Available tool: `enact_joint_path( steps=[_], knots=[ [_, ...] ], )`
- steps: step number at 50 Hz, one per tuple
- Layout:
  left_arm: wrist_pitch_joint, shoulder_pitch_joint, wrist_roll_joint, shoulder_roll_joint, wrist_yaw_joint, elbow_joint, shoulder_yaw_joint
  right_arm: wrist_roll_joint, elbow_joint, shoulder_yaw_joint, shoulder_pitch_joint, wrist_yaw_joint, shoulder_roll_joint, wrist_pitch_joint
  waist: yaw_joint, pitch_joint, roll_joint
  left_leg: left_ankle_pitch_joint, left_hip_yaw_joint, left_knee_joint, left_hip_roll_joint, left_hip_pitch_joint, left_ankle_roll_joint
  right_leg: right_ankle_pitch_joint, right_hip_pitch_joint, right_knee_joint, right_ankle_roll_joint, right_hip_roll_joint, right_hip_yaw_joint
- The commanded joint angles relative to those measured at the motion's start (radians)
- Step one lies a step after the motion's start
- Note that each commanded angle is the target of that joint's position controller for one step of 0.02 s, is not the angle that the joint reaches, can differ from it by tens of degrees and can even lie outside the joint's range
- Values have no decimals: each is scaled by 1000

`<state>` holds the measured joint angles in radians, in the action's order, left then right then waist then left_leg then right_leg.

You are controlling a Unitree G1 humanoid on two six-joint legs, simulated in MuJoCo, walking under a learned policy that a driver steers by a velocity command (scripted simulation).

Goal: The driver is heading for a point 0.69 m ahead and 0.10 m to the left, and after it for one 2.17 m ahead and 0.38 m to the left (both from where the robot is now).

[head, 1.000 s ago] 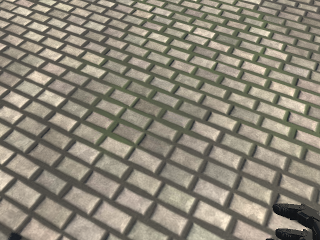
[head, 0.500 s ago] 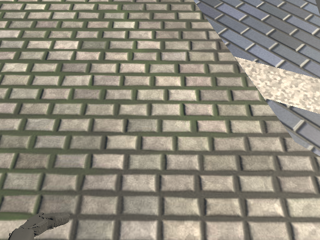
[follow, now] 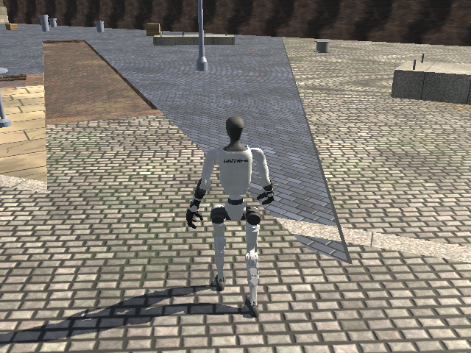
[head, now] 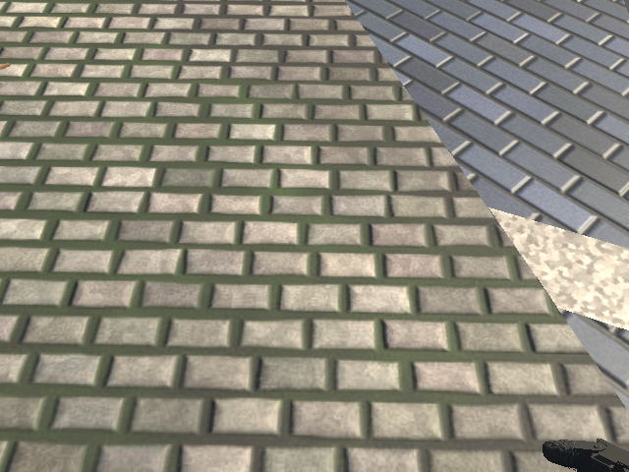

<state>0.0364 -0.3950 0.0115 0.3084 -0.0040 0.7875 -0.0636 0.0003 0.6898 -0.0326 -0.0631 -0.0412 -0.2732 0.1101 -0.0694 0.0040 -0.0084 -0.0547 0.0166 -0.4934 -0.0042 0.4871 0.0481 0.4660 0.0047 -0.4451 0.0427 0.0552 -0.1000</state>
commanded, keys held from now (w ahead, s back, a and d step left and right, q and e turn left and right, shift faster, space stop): w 0.48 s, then no key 0.14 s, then q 0.38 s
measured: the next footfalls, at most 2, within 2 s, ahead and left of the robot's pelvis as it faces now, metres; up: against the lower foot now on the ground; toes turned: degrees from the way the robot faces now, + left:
right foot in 0.52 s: +0.45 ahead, -0.13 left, +0.00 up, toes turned -1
left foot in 1.02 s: +0.49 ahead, +0.11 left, +0.00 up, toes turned +13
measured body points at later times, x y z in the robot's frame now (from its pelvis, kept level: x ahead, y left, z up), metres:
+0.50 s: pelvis +0.27 -0.01 +0.01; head +0.30 -0.01 +0.46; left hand +0.51 +0.21 -0.06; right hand +0.26 -0.30 -0.12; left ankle +0.12 +0.11 -0.72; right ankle +0.42 -0.13 -0.71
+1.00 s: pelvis +0.43 -0.02 +0.02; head +0.46 +0.00 +0.46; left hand +0.51 +0.28 -0.11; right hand +0.61 -0.27 -0.08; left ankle +0.45 +0.10 -0.71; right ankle +0.42 -0.13 -0.72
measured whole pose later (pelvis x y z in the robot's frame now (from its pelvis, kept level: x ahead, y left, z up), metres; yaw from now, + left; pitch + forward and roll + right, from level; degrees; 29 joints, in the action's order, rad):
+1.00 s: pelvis +0.43 -0.02 +0.02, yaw +9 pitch +2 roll -2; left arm 0.00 -0.13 0.01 0.29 -0.02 0.82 -0.06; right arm -0.01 0.73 -0.07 -0.16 -0.01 -0.29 -0.04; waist -0.01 0.04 -0.01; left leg -0.26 0.03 -0.64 -0.06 0.41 -0.01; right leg 0.26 -0.18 -0.42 0.01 -0.02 0.19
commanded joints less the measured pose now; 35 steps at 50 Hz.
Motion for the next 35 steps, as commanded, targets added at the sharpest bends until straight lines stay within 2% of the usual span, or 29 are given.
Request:
enact_joint_path(
  steps=[1,2,3,4,5,6,8,10,12,16,20,23,24,25,26,27,28,29,30,31,32,34,35],
  knots=[
    [26,-107,-1,12,-1,-86,12,12,27,-97,-378,11,-293,3,142,-384,-249,-126,-585,45,-364,-868,274,-155,-567,-733,-15,17,26],
    [39,-61,7,75,3,-77,4,-13,34,-72,-398,7,-201,-1,177,-374,-231,-326,-754,166,-378,-880,267,103,-711,-840,-15,10,-68],
    [46,42,26,133,8,-102,-13,-15,25,-58,-327,12,-162,-6,179,-208,-146,-376,-622,190,-352,-754,220,35,-784,-874,-10,-47,-54],
    [49,111,22,126,7,-121,-9,-4,12,-51,-261,16,-148,-13,156,-120,-61,-313,-512,209,-314,-615,194,-48,-770,-836,-8,-97,-12],
    [50,145,6,116,7,-130,-11,4,11,-43,-217,15,-130,-15,130,-45,-34,-220,-436,241,-278,-491,192,-101,-748,-766,-13,-126,5],
    [45,129,-1,106,7,-125,-15,13,7,-36,-192,15,-113,-11,97,-30,-56,-145,-382,267,-248,-416,184,-142,-690,-719,-16,-155,3],
    [31,84,1,71,6,-107,-9,6,14,-36,-180,13,-113,-4,67,-29,-80,-52,-308,308,-222,-347,195,-164,-630,-661,-31,-167,19],
    [23,114,-6,52,3,-117,-4,0,29,-42,-188,16,-137,2,62,-7,-68,29,-249,340,-220,-318,207,-216,-652,-584,-50,-178,33],
    [26,177,-10,40,3,-132,1,-2,44,-48,-205,22,-155,-2,78,8,-50,79,-195,358,-207,-327,199,-329,-676,-470,-62,-185,40],
    [42,308,-5,13,16,-157,12,-14,75,-50,-257,31,-170,-15,128,31,-47,103,-99,357,-165,-344,156,-535,-622,-224,-62,-151,75],
    [53,416,6,20,37,-194,11,-20,116,-54,-328,33,-184,-34,163,58,-52,97,-115,319,-212,-447,149,-534,-630,-114,-43,-125,83],
    [59,416,5,42,50,-206,4,-24,133,-62,-330,41,-200,-52,136,50,-69,197,-132,250,-251,-536,126,-425,-602,-63,-5,-107,86],
    [61,372,2,60,50,-197,-4,-25,133,-64,-317,44,-209,-56,105,23,-80,319,-123,196,-247,-547,114,-393,-530,-49,12,-86,104],
    [62,265,-8,88,45,-165,-22,-24,130,-61,-292,48,-206,-62,40,-40,-74,500,-86,59,-204,-534,87,-423,-373,-6,37,-53,133],
    [63,125,-23,141,36,-130,-42,-13,118,-48,-293,53,-175,-63,-19,-160,-51,485,-48,-138,-146,-442,44,-565,-128,-28,76,-100,99],
    [61,8,-54,235,27,-120,-58,10,79,-16,-357,52,-89,-49,-17,-336,129,110,0,-509,-26,-92,-32,-798,286,-85,205,-359,-236],
    [49,-14,-33,202,28,-105,-51,5,114,-5,-430,45,-67,-34,-6,-459,292,-572,-88,-756,82,89,-72,-924,403,-4,329,-492,-516],
    [41,27,-18,141,29,-114,-30,-17,117,-33,-381,39,-171,-28,-23,-369,176,-574,-167,-833,29,145,-69,-933,303,5,294,-453,-407],
    [38,91,-15,109,26,-116,-19,-30,96,-33,-298,38,-166,-28,-2,-242,128,-531,-130,-809,-17,179,-69,-985,181,9,255,-405,-255],
    [38,152,-13,85,28,-111,-11,-18,89,-31,-257,42,-149,-35,31,-157,61,-472,-95,-730,-55,171,-76,-988,50,44,224,-353,-175],
    [41,200,-14,56,30,-112,-3,-12,94,-37,-251,49,-146,-53,62,-120,56,-428,-93,-661,-85,119,-81,-946,-51,86,203,-327,-119],
    [52,246,-35,49,32,-96,-2,-13,118,-30,-310,57,-95,-89,110,-111,90,-350,-90,-585,-85,-36,-101,-974,-208,143,201,-308,-32],
    [57,269,-41,55,31,-86,-4,-14,120,-29,-321,62,-84,-101,124,-102,104,-320,-88,-535,-83,-68,-109,-981,-250,164,206,-301,10]
  ],
)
